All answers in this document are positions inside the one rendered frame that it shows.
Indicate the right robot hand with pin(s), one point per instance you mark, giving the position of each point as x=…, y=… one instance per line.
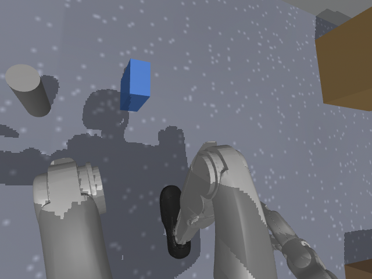
x=280, y=229

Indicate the right robot arm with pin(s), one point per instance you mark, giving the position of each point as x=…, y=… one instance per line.
x=303, y=261

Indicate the right robot foot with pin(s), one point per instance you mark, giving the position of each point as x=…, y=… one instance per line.
x=169, y=209

